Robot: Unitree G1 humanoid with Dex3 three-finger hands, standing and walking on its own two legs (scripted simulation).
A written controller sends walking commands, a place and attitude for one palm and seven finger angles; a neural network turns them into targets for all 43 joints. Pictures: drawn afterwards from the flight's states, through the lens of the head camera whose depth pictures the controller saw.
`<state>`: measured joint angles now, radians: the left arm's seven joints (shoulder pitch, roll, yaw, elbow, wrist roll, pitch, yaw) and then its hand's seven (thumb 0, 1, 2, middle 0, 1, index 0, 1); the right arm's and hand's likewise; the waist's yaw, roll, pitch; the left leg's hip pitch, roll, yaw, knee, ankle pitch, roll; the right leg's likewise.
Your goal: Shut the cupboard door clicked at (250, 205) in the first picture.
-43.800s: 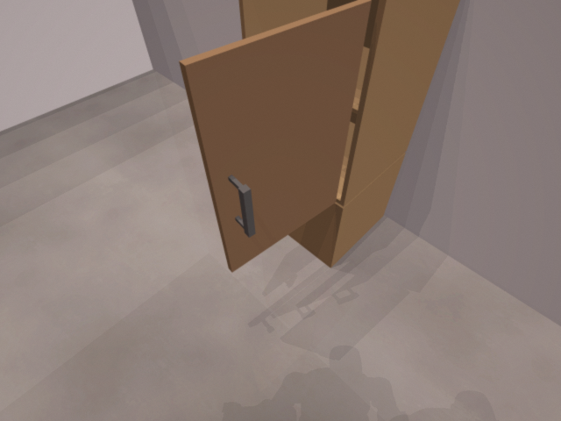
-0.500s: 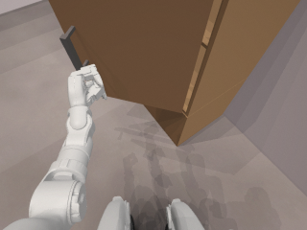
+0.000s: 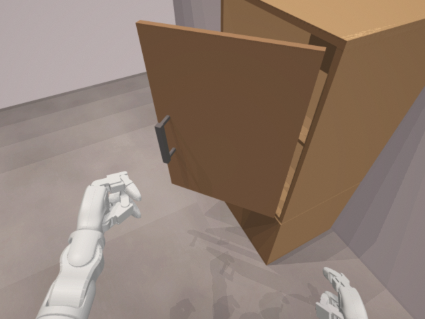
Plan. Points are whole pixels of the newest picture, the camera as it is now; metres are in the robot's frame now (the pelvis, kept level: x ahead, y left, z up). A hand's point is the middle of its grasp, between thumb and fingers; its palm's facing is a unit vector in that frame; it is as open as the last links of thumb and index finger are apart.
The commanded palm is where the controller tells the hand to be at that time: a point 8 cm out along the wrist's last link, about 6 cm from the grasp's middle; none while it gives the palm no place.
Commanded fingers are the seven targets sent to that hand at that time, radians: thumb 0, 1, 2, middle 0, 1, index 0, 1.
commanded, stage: draw the hand back to the body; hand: left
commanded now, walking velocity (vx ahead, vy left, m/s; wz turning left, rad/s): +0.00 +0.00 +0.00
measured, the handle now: (166, 140) +0.61 +0.18 -0.05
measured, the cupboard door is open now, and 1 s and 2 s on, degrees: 40 40 40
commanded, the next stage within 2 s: step back with the hand held close in 0.90 s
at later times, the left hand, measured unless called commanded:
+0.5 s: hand (14, 224) +0.21 +0.28 +0.17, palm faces +0.44 -0.80 -0.41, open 6.0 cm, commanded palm +0.15 +0.31 +0.20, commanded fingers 0.00 0.90 0.90 -0.20 -0.30 -0.20 -0.30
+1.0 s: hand (12, 229) +0.20 +0.27 +0.18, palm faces +0.46 -0.79 -0.41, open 7.4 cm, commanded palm +0.15 +0.30 +0.20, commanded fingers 0.00 0.90 0.90 -0.20 -0.30 -0.20 -0.30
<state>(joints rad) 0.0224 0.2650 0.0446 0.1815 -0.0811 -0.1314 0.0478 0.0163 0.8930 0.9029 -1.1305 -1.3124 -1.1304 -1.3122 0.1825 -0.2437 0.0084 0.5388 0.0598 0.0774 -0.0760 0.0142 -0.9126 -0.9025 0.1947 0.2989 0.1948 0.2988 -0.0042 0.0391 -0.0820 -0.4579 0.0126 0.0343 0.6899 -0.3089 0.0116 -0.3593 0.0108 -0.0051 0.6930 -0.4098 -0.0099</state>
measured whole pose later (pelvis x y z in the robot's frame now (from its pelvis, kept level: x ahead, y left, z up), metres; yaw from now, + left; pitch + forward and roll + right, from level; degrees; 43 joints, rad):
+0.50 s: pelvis +0.02 +0.01 +0.02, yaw +1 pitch -3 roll +0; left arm 0.44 0.36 0.30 -0.36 -0.08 -0.01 0.10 0.02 0.89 0.90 -0.47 -0.58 -0.47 -0.58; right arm 0.19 -0.22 0.06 0.61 0.02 -0.03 -0.05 0.02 -0.91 -0.90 0.20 0.30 0.20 0.30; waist 0.07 0.08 -0.02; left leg -0.17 -0.02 0.03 0.44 -0.22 0.03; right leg -0.05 -0.01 -0.01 0.40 -0.30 0.01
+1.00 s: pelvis +0.01 +0.00 +0.02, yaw +0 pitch -4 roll +0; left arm 0.47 0.36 0.35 -0.37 -0.08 -0.06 0.10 0.01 0.89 0.90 -0.21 -0.30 -0.21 -0.30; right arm 0.19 -0.23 0.02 0.62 0.02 -0.09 -0.07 0.02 -0.91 -0.90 0.20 0.30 0.20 0.30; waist 0.06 0.07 -0.01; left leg -0.16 0.01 0.03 0.44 -0.22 0.01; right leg -0.05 0.01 -0.01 0.41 -0.30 -0.01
